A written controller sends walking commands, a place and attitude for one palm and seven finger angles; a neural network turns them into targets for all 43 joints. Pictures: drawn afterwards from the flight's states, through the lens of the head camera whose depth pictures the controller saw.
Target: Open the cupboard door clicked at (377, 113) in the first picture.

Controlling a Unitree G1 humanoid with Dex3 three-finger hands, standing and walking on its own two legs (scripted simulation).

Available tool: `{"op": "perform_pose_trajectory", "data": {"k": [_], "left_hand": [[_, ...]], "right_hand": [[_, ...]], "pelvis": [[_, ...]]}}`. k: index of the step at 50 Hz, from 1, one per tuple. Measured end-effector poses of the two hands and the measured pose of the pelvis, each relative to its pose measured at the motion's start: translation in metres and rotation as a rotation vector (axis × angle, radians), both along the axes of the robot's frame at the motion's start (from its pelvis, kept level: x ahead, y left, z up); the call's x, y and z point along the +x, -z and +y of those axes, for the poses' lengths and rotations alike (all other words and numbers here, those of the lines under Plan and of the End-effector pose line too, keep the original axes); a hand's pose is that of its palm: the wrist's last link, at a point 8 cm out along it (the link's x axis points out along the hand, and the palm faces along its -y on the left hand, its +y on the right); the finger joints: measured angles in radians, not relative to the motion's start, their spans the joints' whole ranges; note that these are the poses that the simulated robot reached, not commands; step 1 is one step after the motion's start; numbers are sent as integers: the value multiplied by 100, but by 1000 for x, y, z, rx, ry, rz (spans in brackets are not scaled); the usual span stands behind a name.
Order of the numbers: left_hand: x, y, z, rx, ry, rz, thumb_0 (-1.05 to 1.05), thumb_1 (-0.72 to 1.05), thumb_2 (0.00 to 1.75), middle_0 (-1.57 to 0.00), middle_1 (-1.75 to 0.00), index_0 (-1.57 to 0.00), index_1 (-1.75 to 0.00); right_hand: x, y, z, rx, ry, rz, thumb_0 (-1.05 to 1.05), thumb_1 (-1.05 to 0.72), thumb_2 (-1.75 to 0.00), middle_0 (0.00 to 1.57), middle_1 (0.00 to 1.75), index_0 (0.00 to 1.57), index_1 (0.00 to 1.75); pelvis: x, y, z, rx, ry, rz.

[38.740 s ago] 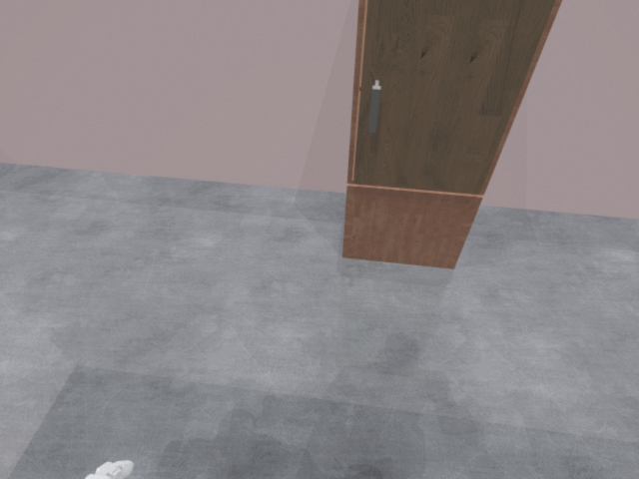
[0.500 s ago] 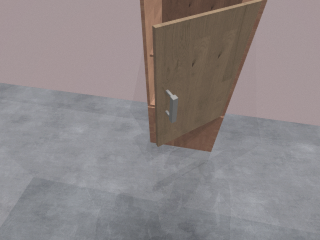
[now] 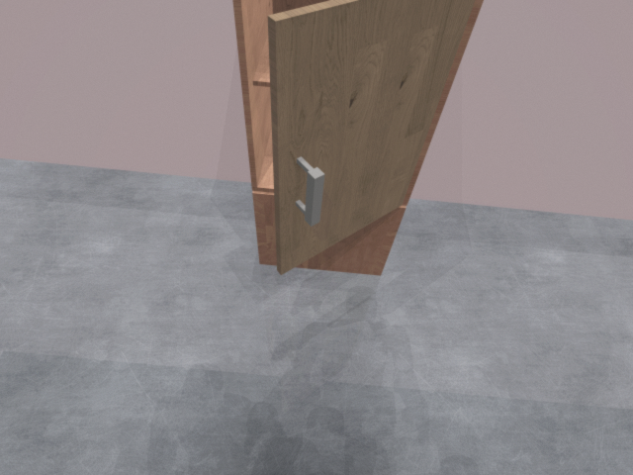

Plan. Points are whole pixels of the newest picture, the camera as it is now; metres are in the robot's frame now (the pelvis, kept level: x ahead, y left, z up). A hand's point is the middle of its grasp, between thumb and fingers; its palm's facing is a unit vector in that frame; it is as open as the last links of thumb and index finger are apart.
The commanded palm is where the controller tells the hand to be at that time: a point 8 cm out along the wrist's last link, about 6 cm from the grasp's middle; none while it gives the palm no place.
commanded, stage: walk to a spot facing it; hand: left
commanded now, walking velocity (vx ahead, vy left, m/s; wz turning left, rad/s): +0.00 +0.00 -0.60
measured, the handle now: (307, 191) +0.58 +0.06 -0.04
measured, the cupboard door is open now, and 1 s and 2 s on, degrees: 41 41 41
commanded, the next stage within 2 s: none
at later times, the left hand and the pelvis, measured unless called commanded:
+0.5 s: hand (235, 471) +0.14 +0.12 -0.15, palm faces -0.25 -0.92 -0.29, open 7.4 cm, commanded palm none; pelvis -0.01 -0.05 +0.00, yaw -17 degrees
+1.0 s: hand (253, 430) +0.20 +0.10 -0.16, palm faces -0.49 -0.85 -0.21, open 7.4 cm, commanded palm none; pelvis +0.02 -0.04 +0.01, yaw -34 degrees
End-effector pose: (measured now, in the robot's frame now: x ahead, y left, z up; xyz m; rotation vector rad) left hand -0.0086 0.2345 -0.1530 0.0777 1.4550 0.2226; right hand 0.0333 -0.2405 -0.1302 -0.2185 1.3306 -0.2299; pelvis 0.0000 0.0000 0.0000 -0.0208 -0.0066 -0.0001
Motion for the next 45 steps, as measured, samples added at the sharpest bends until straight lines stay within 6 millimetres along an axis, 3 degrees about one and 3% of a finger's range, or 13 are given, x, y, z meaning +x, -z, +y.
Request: {"op": "perform_pose_trajectory", "data": {"k": [6, 10, 14, 20, 23, 26, 33, 40, 45], "left_hand": [[52, -16, 22, 22, 104, -82, 0, 91, 90, -20, -30, -20, -30], [86, -24, 22, 41, 170, -146, 0, 91, 90, -20, -30, -19, -30], [117, -30, 6, 50, 253, -177, 0, 91, 90, -20, -30, -19, -30], [155, -30, -41, 75, 380, -247, 0, 91, 90, -20, -30, -19, -30], [158, -34, -61, 82, 415, -259, 0, 91, 90, -20, -30, -20, -30], [155, -38, -74, 80, 438, -234, 0, 91, 90, -20, -30, -20, -30], [151, -35, -86, 43, 497, -178, 0, 91, 90, -20, -30, -20, -30], [168, -19, -74, 12, 537, -155, 0, 90, 90, -20, -30, -20, -30], [196, -13, -71, -5, 593, -158, 1, 91, 90, -20, -30, -20, -30]], "right_hand": [[-16, -11, 7, 0, 28, -17, 1, -90, -90, 20, 30, 20, 30], [-30, -12, 7, 22, 66, -7, 1, -90, -90, 20, 30, 20, 30], [-45, -5, -2, 51, 126, -8, 1, -90, -90, 20, 30, 21, 30], [-70, 24, -34, 93, 232, -8, 1, -90, -90, 20, 30, 21, 30], [-73, 28, -54, 86, 271, 0, 1, -90, -90, 20, 30, 21, 30], [-67, 19, -69, 65, 303, -37, 1, -91, -90, 20, 30, 20, 30], [-43, -5, -88, 11, 356, -165, 1, -91, -90, 20, 30, 20, 30], [-30, -18, -77, -41, 394, -232, 1, -91, -90, 20, 30, 20, 30], [-53, -23, -56, -62, 418, -187, 1, -90, -90, 20, 30, 20, 30]], "pelvis": [[-5, -11, 6, -8, 68, 18], [-7, -13, 1, -1, 114, 27], [-8, -11, -9, 10, 164, 28], [-6, 6, -38, 42, 239, 24], [-8, 6, -45, 39, 272, 15], [-8, -1, -50, 49, 316, 16], [-3, -9, -55, 54, 405, 26], [8, -4, -42, 34, 484, 42], [14, -5, -36, 16, 533, 40]]}}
